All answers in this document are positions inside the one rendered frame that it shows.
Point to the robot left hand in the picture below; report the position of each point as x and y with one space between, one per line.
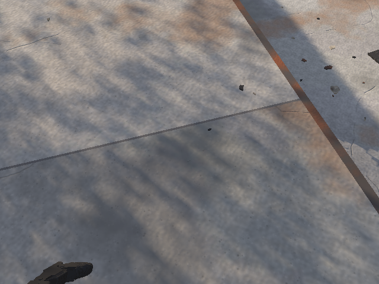
60 273

